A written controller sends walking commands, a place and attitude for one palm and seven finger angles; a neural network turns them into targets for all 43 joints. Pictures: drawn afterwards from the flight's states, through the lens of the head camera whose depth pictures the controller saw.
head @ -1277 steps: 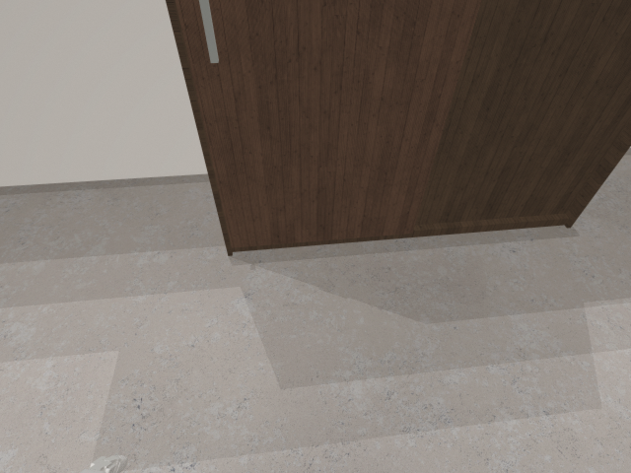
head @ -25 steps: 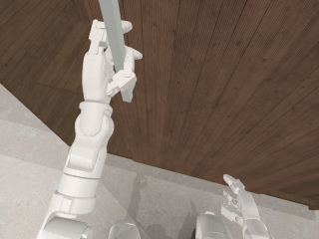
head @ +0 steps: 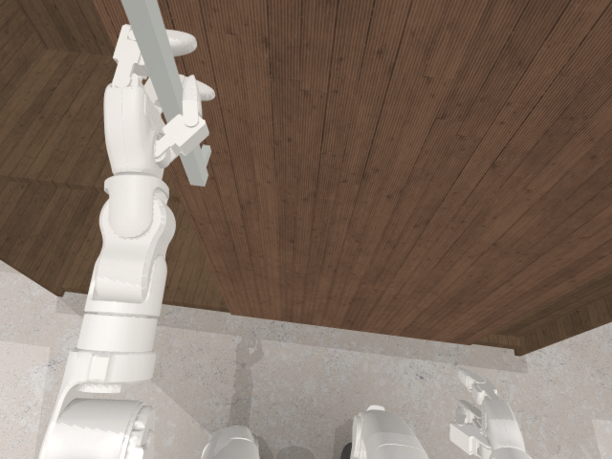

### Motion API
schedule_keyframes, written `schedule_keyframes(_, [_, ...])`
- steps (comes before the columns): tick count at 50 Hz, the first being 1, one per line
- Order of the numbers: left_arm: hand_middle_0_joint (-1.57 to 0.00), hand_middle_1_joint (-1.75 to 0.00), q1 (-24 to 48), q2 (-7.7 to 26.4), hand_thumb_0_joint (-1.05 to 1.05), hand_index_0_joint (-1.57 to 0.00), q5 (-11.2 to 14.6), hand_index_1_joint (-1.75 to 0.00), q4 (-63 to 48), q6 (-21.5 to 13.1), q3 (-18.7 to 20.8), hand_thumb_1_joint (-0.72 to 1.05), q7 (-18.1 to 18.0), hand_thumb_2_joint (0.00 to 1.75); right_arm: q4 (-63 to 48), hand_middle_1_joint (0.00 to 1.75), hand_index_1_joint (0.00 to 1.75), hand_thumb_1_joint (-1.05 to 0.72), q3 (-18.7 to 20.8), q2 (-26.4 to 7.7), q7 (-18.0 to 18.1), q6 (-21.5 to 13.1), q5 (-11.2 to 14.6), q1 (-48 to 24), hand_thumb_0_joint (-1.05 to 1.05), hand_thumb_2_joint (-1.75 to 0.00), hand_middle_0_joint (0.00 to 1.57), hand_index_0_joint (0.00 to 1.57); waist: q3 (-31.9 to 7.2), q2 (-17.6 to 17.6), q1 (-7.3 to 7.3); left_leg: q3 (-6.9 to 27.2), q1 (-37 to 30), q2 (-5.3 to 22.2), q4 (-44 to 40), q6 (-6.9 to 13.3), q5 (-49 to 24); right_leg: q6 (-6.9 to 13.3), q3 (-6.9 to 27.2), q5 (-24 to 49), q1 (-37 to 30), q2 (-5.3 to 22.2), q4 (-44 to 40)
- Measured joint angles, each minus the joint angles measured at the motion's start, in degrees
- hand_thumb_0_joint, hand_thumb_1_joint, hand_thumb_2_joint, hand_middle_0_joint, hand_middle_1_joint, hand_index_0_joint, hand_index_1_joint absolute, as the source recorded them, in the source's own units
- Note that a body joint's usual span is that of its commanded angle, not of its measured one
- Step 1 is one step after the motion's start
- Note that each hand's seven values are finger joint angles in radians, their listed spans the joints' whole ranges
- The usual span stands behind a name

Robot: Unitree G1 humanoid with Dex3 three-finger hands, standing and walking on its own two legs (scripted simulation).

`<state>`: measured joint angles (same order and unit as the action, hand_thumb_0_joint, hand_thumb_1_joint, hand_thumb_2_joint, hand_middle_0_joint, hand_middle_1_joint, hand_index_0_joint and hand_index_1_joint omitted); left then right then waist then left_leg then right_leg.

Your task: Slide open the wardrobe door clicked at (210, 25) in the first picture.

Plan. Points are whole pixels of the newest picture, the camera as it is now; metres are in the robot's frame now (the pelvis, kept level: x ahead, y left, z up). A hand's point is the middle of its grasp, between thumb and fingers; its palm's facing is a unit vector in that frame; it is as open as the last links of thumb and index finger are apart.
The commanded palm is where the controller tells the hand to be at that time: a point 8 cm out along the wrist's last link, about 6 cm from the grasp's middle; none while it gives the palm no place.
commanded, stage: step sideways, sliding the door along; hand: left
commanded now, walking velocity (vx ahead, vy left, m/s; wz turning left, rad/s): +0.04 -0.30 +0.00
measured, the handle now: (175, 78) +0.44 +0.21 +0.20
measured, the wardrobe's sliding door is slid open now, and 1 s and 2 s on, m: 0.58 0.58 0.58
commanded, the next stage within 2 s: stop walking and hold the door there in 0.02 s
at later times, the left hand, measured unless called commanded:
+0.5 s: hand (196, 117) +0.40 +0.18 +0.19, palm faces +0.49 -0.84 -0.22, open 6.0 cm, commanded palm +0.36 +0.22 +0.17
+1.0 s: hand (198, 119) +0.40 +0.18 +0.19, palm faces +0.45 -0.87 -0.21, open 6.1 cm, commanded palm +0.36 +0.22 +0.17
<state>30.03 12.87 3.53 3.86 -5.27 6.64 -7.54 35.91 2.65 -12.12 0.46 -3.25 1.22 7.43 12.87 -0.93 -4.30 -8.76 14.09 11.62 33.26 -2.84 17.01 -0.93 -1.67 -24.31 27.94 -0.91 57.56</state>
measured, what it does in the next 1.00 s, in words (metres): steps to the right: right foot, then left foot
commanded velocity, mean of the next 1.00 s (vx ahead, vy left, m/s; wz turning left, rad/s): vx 0.01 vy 0.09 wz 0.00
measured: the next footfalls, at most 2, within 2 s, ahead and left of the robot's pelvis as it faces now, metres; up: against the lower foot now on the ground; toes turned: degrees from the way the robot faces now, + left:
right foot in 0.20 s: +0.02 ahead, -0.27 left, +0.00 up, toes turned -5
left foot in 0.52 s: +0.06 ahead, -0.03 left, +0.00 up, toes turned +6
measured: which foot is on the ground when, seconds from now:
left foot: down 0.00-0.20, up 0.22-0.50, down 0.52-1.00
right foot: up 0.00-0.18, down 0.20-0.56, up 0.58-0.78, down 0.80-1.00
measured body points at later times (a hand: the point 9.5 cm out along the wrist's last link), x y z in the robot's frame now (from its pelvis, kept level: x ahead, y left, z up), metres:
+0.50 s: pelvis -0.01 -0.11 +0.00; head +0.03 -0.13 +0.45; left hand +0.37 +0.22 +0.20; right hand +0.14 -0.41 -0.10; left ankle +0.02 -0.03 -0.72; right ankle -0.01 -0.27 -0.74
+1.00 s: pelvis -0.05 -0.11 +0.00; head -0.04 -0.12 +0.45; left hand +0.37 +0.22 +0.20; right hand -0.03 -0.39 -0.12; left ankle +0.02 -0.03 -0.74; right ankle -0.06 -0.24 -0.74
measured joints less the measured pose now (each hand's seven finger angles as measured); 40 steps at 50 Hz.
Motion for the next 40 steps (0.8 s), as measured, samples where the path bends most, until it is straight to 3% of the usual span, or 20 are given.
schedule_keyframes(3, [-0.47, -1.4, 2.08, 0.09, -0.01, -0.24, 0.62, -1.34, 3.01, 1.76, 0.65, 0.78, -0.77, 0.84, 0.01, 0.29, 0.3, -0.91, -0.48, -0.12, -0.72, -0.21, 0.41, 2.44, 0.01, -0.9, 0.19, 0.2, -0.17, -2.46, -1.96, 1.14, -0.62, 3.57, -2.15, -1.96, -2.01, -0.46, 0.4, 2.94, -2.22, 2.31, -4.17])
schedule_keyframes(7, [-0.46, -1.4, 5.55, 2.61, -0.01, -0.22, 2.19, -1.34, 7.05, 3.61, 2.9, 0.78, -1.44, 0.85, -0.3, 0.29, 0.3, -0.91, -1.65, 1.12, -0.8, -0.49, 1.06, 3.44, 0.01, -0.9, 0.2, 0.2, -0.03, -3.3, -3.12, 3.38, -0.14, 6.8, -3.06, -4.61, -3.69, -1.08, 0.11, 3.74, -8.05, 3.74, -12.68])
schedule_keyframes(10, [-0.46, -1.4, 5.03, 10.73, -0.06, -0.21, 0.95, -1.34, 13.11, 0.48, 8.11, 0.72, 1.55, 0.84, 0.0, 0.3, 0.3, -0.9, -3.36, 2.22, -0.75, 0.07, 0.98, 1.67, 0.01, -0.9, 0.2, 0.21, -2.06, -1.51, -1.66, 3.49, 2.2, 8.0, -0.02, -5.25, -2.9, -1.48, -0.87, 10.52, -13.05, 4.02, -23.75])
schedule_keyframes(11, [-0.46, -1.4, 4.61, 13.02, -0.08, -0.22, 0.44, -1.34, 14.99, 0.09, 9.93, 0.71, 1.8, 0.84, -0.06, 0.3, 0.3, -0.9, -3.54, 1.79, -0.61, 0.12, 1.22, 0.99, 0.01, -0.9, 0.2, 0.21, -2.6, -1.79, -0.75, 4.78, 4.04, 7.89, 3.28, -3.05, -0.84, -2.83, -1.31, 7.66, -13.66, 4.0, -25.05])
schedule_keyframes(13, [-0.46, -1.4, 3.05, 14.65, -0.11, -0.23, -0.21, -1.33, 18.45, -0.85, 13.86, 0.68, 1.58, 0.83, 1.05, 0.3, 0.3, -0.9, -2.89, -0.71, 0.53, 0.42, 1.27, -1.28, 0.01, -0.9, 0.2, 0.21, -2.33, -4.35, 2.07, 9.1, 8.57, 3.92, 15.01, 0.14, 8.91, -2.79, -1.95, 4.82, -12.31, 3.78, -22.33])
schedule_keyframes(16, [-0.46, -1.4, 1.1, 15.36, -0.14, -0.27, -0.62, -1.34, 22.65, -0.16, 16.47, 0.66, 1.34, 0.79, 2.82, 0.3, 0.3, -0.9, -1.79, -4.59, 2.84, 0.63, 1.52, -2.36, 0.01, -0.9, 0.2, 0.21, -3.1, -5.33, 4.08, 7.74, 12.23, -4.94, 26.68, 1.35, 14.74, -1.86, -1.22, 6.03, -12.0, 5.68, -22.73])
schedule_keyframes(18, [-0.46, -1.4, 0.8, 15.35, -0.14, -0.29, -1.02, -1.35, 25.04, -0.12, 17.44, 0.66, 1.31, 0.78, 3.61, 0.3, 0.3, -0.91, -1.31, -6.47, 3.76, 0.43, 1.44, -2.11, 0.01, -0.9, 0.2, 0.2, -3.85, -4.85, 4.37, 5.27, 12.5, -8.95, 26.51, 1.59, 14.65, -1.92, -0.44, 6.78, -12.45, 6.56, -24.21])
schedule_keyframes(21, [-0.46, -1.4, 1.19, 15.48, -0.12, -0.31, -1.41, -1.36, 28.17, -1.14, 18.05, 0.65, 1.48, 0.79, 4.11, 0.29, 0.3, -0.91, -0.87, -7.78, 4.21, 0.9, 1.31, -0.98, 0.01, -0.9, 0.2, 0.2, -5.34, -3.08, 4.92, 2.61, 10.82, -12.02, 19.04, 1.72, 12.3, -2.01, -0.01, 7.75, -13.24, 7.04, -26.02])
schedule_keyframes(24, [-0.46, -1.4, 2.13, 15.47, -0.11, -0.32, -2.02, -1.36, 29.84, -1.93, 17.71, 0.65, 1.48, 0.81, 4.06, 0.29, 0.3, -0.91, -0.77, -8.18, 4.18, 1.55, 1.15, 0.68, 0.01, -0.9, 0.2, 0.2, -7.25, -1.04, 5.6, 2.02, 7.46, -12.51, 8.74, 1.74, 7.31, -1.98, -0.37, 7.97, -13.75, 6.64, -26.53])
schedule_keyframes(26, [-0.46, -1.4, 2.39, 15.36, -0.1, -0.32, -2.24, -1.36, 30.43, -2.49, 16.9, 0.65, 1.28, 0.82, 3.46, 0.29, 0.3, -0.91, -0.55, -8.79, 4.3, 1.91, 1.12, 2.03, 0.01, -0.9, 0.2, 0.2, -8.7, -0.96, 6.15, 1.79, 3.81, -11.4, 0.25, 1.68, -1.02, -2.15, -0.86, 7.49, -13.71, 5.66, -25.68])
schedule_keyframes(27, [-0.46, -1.4, 2.6, 15.41, -0.1, -0.32, -2.26, -1.36, 30.68, -2.75, 16.34, 0.66, 1.17, 0.83, 3.33, 0.29, 0.3, -0.91, -0.23, -8.86, 4.45, 1.95, 1.1, 2.5, 0.01, -0.9, 0.2, 0.2, -9.23, -0.78, 6.49, 1.42, 3.19, -10.98, -1.52, 3.18, -5.23, -2.31, -1.0, 7.01, -13.44, 5.42, -24.77])
schedule_keyframes(29, [-0.46, -1.4, 2.81, 15.98, -0.1, -0.31, -2.08, -1.36, 31.3, -2.93, 15.4, 0.67, 0.93, 0.83, 2.83, 0.29, 0.3, -0.91, 0.13, -8.07, 4.48, 2.23, 1.51, 3.18, 0.01, -0.9, 0.19, 0.2, -9.75, 0.52, 6.0, 0.16, 3.23, -10.9, -0.53, 5.96, -4.12, -1.43, -0.02, 4.51, -12.54, 5.27, -22.89])
schedule_keyframes(31, [-0.46, -1.4, 2.42, 16.76, -0.09, -0.29, -2.02, -1.35, 32.23, -3.11, 15.19, 0.68, 0.75, 0.82, 1.91, 0.29, 0.3, -0.91, -0.28, -7.06, 4.3, 2.03, 1.43, 3.98, 0.01, -0.9, 0.19, 0.2, -10.45, 0.67, 5.56, -1.03, 3.1, -9.97, -0.85, 6.96, -2.66, -0.58, 0.12, -0.97, -10.73, 4.17, -18.68])
schedule_keyframes(35, [-0.46, -1.4, 2.64, 18.14, -0.08, -0.27, -1.79, -1.35, 34.04, -1.75, 15.21, 0.7, 0.34, 0.8, 0.89, 0.29, 0.3, -0.91, -1.96, -4.98, 4.37, 0.62, 1.28, 5.84, 0.01, -0.9, 0.19, 0.2, -10.31, -0.8, 5.89, -1.62, 2.89, -8.24, -3.16, 6.69, -4.45, -0.09, -1.62, -0.36, -10.12, 2.44, -15.93])
schedule_keyframes(40, [-0.46, -1.4, 5.08, 21.17, -0.08, -0.23, -1.43, -1.33, 37.81, -0.24, 16.04, 0.72, 0.46, 0.79, 1.7, 0.3, 0.3, -0.9, -4.57, -2.79, 4.46, 0.56, 1.3, 7.33, 0.01, -0.9, 0.2, 0.2, -9.62, -0.38, 5.8, -3.35, 4.61, -7.79, -2.12, 6.14, -5.13, 0.22, -2.24, 9.11, -14.66, 2.51, -28.04])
